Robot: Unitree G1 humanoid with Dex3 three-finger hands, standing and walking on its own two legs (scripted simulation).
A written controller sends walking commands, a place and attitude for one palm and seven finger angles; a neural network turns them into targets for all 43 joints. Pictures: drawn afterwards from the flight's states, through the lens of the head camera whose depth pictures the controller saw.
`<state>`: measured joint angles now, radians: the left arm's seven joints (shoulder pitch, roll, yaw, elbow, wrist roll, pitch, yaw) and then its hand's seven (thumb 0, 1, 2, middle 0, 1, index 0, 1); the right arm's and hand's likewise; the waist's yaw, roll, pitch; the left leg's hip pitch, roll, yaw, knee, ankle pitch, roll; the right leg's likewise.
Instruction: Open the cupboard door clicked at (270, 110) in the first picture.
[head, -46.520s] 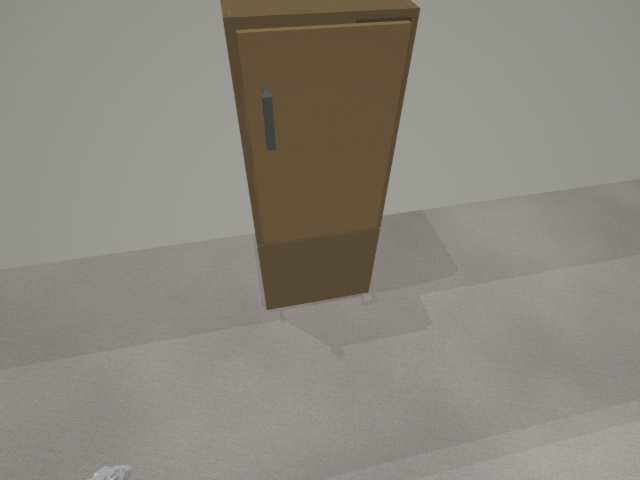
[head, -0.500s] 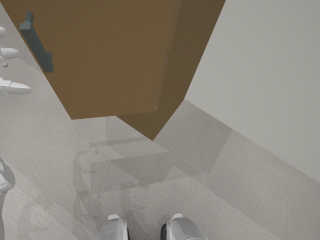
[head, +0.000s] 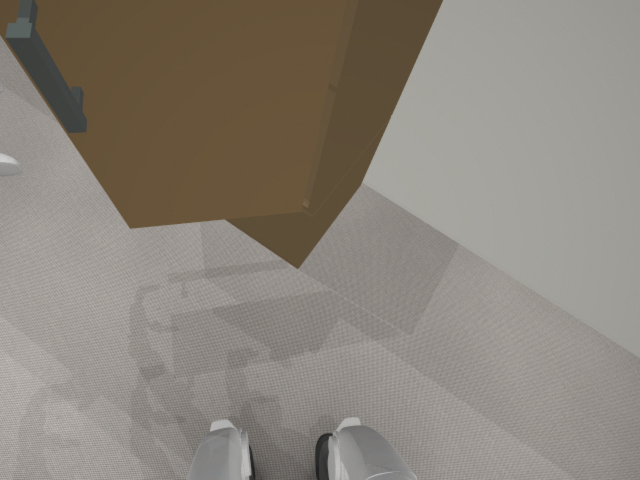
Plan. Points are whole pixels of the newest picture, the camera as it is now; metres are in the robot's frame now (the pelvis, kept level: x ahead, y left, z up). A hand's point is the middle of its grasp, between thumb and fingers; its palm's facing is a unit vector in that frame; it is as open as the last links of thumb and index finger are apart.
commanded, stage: move the hooked fingers beside the handle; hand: left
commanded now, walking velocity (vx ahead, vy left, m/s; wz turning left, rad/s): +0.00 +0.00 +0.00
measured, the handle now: (54, 71) +0.55 +0.26 +0.10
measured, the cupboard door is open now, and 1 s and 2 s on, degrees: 44 44 44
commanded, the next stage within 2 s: slide the fingers in behind the handle in 0.18 s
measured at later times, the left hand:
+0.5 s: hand out of the picture +0.49 +0.30 +0.10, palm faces +0.09 -1.00 +0.00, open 13.9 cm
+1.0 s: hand (31, 110) +0.50 +0.27 +0.10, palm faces +0.09 -1.00 -0.01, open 13.9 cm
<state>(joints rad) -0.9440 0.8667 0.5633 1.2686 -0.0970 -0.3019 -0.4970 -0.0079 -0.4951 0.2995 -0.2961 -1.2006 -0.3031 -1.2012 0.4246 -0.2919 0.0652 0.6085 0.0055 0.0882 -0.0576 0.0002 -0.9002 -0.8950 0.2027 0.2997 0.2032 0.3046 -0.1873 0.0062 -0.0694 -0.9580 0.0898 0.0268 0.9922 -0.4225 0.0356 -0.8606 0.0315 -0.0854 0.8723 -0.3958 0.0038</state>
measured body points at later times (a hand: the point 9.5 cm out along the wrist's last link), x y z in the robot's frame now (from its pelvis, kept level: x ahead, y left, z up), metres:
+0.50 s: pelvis +0.01 +0.01 +0.00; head +0.13 +0.05 +0.44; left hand +0.48 +0.36 +0.10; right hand +0.02 -0.26 -0.09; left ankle +0.02 +0.09 -0.68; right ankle +0.00 -0.13 -0.68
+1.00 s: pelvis +0.00 +0.00 +0.00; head +0.13 +0.03 +0.43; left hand +0.49 +0.32 +0.10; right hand -0.01 -0.27 -0.09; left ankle +0.02 +0.09 -0.68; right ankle +0.00 -0.13 -0.68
